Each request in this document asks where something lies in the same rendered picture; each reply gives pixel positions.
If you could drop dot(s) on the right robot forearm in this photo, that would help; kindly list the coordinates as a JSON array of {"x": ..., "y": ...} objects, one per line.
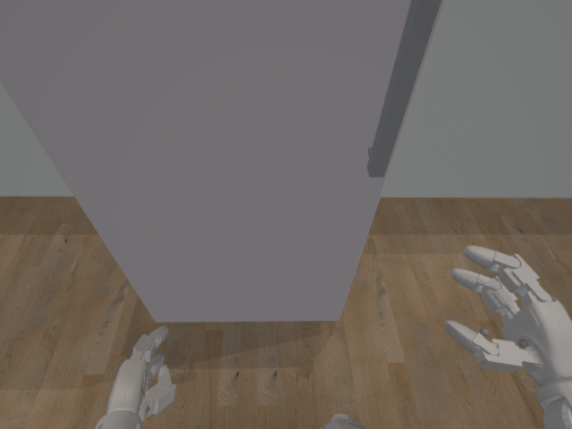
[{"x": 555, "y": 398}]

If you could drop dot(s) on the right robot shin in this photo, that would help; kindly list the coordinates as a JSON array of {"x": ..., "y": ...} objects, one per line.
[{"x": 340, "y": 416}]

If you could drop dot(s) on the fridge door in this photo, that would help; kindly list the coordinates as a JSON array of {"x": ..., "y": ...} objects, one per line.
[{"x": 218, "y": 147}]

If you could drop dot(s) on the left robot hand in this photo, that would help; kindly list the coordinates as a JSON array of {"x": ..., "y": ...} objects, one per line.
[{"x": 135, "y": 376}]

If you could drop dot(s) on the right robot hand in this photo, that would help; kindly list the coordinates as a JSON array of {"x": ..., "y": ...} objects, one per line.
[{"x": 542, "y": 321}]

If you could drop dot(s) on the left robot forearm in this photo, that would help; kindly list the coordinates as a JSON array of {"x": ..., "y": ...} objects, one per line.
[{"x": 121, "y": 419}]

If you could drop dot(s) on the handle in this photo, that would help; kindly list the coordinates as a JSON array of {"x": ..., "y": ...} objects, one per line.
[{"x": 413, "y": 43}]

